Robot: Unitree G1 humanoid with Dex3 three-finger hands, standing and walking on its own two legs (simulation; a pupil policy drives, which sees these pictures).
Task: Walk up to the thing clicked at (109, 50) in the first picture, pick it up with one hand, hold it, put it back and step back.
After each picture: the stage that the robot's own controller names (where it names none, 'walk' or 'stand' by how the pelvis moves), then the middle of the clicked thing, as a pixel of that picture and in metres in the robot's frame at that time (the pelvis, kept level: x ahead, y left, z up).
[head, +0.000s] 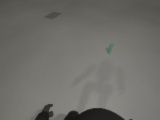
stand; (110, 48) +1.43 -0.39 -0.65
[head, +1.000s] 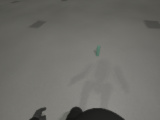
walk; (98, 51) +1.35 -0.02 -0.62
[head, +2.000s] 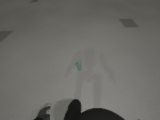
walk; (79, 65) +0.88 +0.26 -0.65
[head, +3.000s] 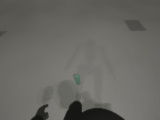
walk; (77, 79) +0.56 +0.21 -0.64
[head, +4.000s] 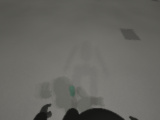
stand; (72, 91) +0.42 +0.20 -0.64
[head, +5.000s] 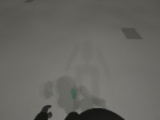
stand; (73, 94) +0.39 +0.20 -0.65
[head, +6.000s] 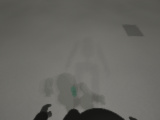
stand; (74, 91) +0.39 +0.20 -0.65
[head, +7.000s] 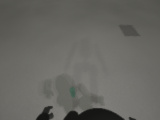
stand; (72, 92) +0.39 +0.21 -0.66
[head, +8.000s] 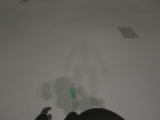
stand; (72, 93) +0.40 +0.21 -0.66
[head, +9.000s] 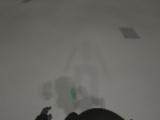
stand; (73, 94) +0.39 +0.20 -0.66
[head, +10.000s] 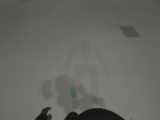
stand; (73, 93) +0.39 +0.20 -0.66
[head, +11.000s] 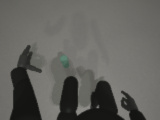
go down; (65, 62) +0.45 +0.23 -0.37
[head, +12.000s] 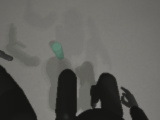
go down; (59, 52) +0.46 +0.26 -0.26
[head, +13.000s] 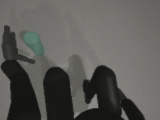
close in; (36, 46) +0.44 +0.30 -0.17
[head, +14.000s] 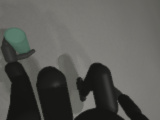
close; (21, 45) +0.44 +0.32 -0.16
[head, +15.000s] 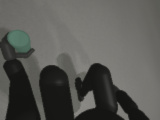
lift; (22, 46) +0.41 +0.32 -0.16
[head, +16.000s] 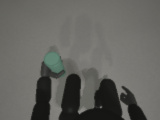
lift; (57, 67) +0.32 +0.23 -0.02
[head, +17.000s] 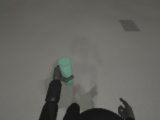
hold; (67, 73) +0.31 +0.17 +0.03
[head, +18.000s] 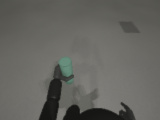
hold; (67, 72) +0.32 +0.17 +0.03
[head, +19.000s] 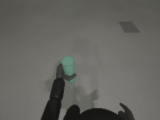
crouch; (69, 71) +0.33 +0.16 +0.03
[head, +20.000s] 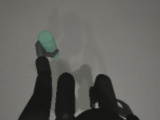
crouch; (51, 47) +0.46 +0.25 -0.06
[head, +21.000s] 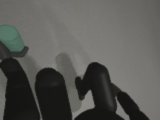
lower; (16, 45) +0.44 +0.32 -0.16
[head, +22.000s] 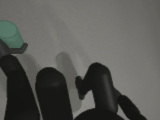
lower; (15, 41) +0.44 +0.33 -0.16
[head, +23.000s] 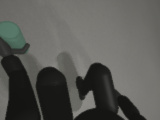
lower; (17, 42) +0.44 +0.33 -0.16
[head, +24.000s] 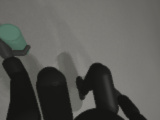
lower; (18, 43) +0.43 +0.33 -0.16
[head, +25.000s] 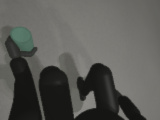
loosen; (26, 45) +0.43 +0.31 -0.16
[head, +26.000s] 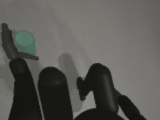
withdraw; (28, 47) +0.42 +0.29 -0.16
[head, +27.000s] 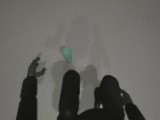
walk; (68, 56) +0.46 +0.23 -0.27
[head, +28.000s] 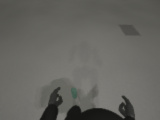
stand; (74, 93) +0.39 +0.17 -0.59
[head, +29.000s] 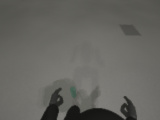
stand; (73, 92) +0.40 +0.19 -0.60
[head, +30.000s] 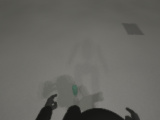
stand; (75, 90) +0.40 +0.18 -0.62
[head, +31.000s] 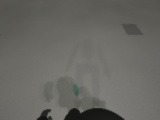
walk; (76, 90) +0.42 +0.18 -0.65
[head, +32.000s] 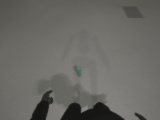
walk; (79, 71) +0.58 +0.15 -0.63
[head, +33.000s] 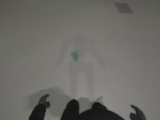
walk; (76, 56) +0.86 +0.23 -0.64
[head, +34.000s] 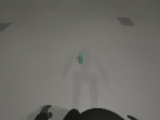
stand; (81, 58) +1.02 +0.21 -0.65
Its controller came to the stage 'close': yes
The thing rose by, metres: 0.67
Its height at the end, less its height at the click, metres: +0.00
